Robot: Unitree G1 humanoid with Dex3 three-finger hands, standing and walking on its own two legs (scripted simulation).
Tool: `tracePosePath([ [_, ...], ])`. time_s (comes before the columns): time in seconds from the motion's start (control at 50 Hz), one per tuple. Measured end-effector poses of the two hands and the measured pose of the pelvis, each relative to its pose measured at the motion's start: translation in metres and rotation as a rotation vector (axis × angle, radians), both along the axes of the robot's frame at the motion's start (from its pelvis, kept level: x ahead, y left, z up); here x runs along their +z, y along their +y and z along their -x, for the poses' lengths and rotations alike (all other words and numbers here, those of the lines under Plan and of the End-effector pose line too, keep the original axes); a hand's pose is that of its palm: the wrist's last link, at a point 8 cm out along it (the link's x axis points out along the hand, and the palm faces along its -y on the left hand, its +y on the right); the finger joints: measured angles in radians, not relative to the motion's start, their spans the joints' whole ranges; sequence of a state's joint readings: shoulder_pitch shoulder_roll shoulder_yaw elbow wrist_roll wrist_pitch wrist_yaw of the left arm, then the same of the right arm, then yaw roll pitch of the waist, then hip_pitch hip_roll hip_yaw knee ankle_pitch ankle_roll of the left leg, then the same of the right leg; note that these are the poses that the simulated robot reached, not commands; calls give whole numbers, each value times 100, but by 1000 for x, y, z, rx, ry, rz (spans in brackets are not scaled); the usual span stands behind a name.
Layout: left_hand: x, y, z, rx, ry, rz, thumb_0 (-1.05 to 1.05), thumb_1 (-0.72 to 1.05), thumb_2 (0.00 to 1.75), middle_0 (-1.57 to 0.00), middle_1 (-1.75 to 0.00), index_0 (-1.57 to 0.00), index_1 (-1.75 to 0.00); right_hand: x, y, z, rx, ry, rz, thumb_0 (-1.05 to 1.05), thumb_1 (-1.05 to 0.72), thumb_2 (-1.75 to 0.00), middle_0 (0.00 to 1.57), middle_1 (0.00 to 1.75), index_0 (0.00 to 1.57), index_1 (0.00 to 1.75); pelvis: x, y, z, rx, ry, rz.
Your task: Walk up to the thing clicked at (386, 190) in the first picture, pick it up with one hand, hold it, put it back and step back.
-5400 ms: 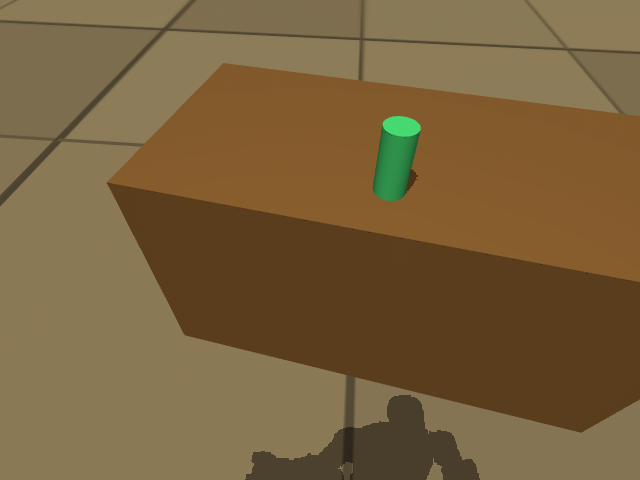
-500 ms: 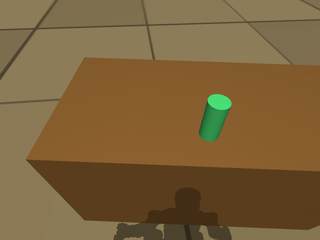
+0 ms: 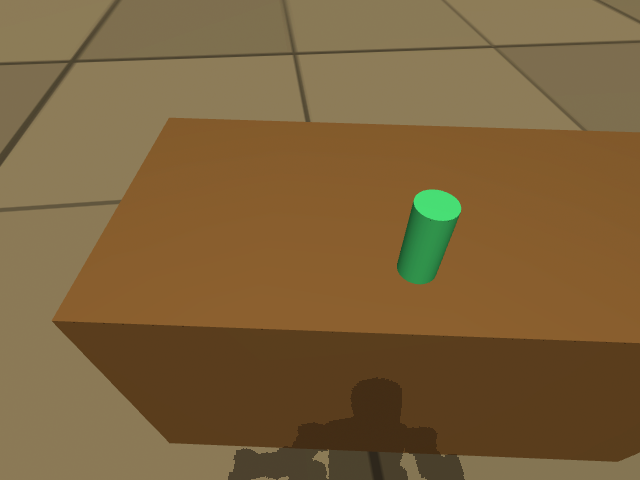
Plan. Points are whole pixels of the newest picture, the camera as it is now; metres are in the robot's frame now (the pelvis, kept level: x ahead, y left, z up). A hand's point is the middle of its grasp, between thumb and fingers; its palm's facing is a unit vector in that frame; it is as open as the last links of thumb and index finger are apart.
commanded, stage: stand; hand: right
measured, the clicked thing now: (425, 239) +0.51 -0.16 +0.00
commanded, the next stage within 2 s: rise first in 0.74 s
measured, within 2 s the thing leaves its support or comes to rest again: neither
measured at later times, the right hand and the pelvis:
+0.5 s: hand out of the picture +0.07 -0.25 -0.16, palm faces -0.04 +0.94 -0.33, open 7.4 cm; pelvis +0.00 +0.00 +0.00, yaw +0 degrees
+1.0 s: hand out of the picture +0.15 -0.24 -0.15, palm faces +0.15 +0.94 -0.30, open 9.1 cm; pelvis +0.00 +0.00 -0.01, yaw -2 degrees
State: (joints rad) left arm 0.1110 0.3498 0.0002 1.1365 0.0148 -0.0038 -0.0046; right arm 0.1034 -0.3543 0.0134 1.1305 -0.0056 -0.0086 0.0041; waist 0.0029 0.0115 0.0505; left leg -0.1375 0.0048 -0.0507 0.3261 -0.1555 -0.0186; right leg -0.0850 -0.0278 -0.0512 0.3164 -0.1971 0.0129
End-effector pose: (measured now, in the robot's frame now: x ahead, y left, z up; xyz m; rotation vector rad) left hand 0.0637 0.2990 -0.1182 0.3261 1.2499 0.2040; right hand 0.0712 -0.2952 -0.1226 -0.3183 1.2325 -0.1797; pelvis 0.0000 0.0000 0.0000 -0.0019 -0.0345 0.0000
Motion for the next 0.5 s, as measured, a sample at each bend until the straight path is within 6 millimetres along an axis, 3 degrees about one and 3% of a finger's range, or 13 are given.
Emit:
tracePosePath([
  [0.5, -1, -3, -3, 1, 12, 1, 0, 91, 90, -20, -30, -20, -30, -2, -3, 3, -7, 21, 1, 0, -90, -90, 20, 30, 20, 30, 0, -3, -5, -2, 5, -2],
])
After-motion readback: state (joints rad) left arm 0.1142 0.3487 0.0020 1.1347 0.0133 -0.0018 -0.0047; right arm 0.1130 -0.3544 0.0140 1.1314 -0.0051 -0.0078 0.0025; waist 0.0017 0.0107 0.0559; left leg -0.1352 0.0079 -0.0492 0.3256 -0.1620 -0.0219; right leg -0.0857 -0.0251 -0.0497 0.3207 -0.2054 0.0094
